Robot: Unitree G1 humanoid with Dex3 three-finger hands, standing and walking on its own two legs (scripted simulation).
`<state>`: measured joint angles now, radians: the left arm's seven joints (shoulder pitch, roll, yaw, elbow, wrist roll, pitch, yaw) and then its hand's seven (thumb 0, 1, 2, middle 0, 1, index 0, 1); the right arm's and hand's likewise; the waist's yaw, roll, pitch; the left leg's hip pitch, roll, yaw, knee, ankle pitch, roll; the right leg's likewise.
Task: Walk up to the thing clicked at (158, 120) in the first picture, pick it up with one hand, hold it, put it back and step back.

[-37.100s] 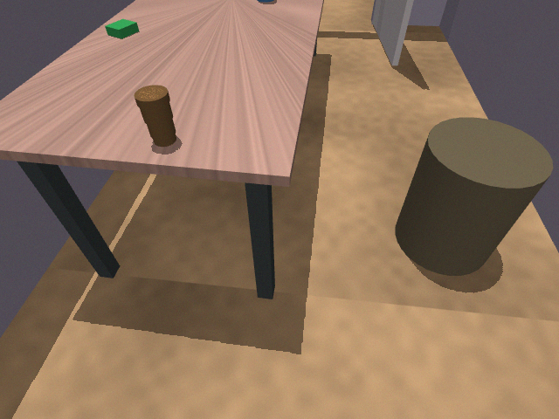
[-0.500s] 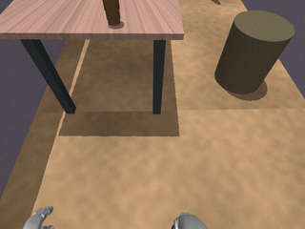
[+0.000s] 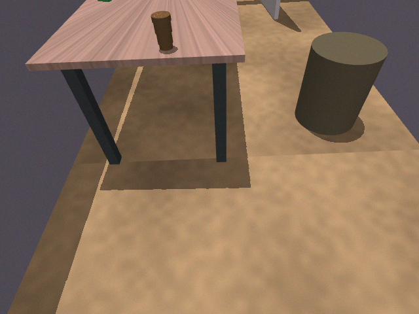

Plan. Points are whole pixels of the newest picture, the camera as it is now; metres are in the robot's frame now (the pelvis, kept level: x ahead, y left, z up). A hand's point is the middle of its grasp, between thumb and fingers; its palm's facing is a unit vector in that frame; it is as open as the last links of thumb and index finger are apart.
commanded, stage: step back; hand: left
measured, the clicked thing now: (163, 31) +1.10 +0.23 +0.05
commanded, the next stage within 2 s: stand in 0.90 s
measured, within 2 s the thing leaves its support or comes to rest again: neither
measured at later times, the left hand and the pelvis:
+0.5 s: hand out of the picture +0.07 +0.27 -0.13, palm faces +0.04 -0.92 -0.39, open 7.4 cm; pelvis +0.02 +0.00 +0.01, yaw +1 degrees
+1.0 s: hand out of the picture +0.12 +0.28 -0.14, palm faces -0.01 -0.93 -0.35, open 7.4 cm; pelvis +0.05 +0.02 +0.01, yaw -1 degrees
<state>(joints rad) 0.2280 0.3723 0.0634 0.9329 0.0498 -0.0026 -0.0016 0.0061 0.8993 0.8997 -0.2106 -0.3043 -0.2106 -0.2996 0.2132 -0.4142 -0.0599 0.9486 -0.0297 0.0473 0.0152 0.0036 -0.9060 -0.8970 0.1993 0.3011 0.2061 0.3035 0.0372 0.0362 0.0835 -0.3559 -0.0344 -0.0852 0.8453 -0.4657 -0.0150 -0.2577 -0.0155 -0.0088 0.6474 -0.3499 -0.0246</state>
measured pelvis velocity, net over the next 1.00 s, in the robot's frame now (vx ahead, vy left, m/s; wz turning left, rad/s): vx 0.05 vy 0.02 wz -0.01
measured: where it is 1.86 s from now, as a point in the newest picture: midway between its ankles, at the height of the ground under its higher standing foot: outside the picture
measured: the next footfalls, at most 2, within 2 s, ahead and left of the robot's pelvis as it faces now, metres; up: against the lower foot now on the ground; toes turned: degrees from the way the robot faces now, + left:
left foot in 0.06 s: +0.04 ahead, +0.14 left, +0.00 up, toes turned -1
left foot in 0.62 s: +0.14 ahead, +0.14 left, +0.00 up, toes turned +3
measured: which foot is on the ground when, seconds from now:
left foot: up 0.00-0.04, down 0.06-0.34, up 0.36-0.60, down 0.62-1.00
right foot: down 0.00-1.00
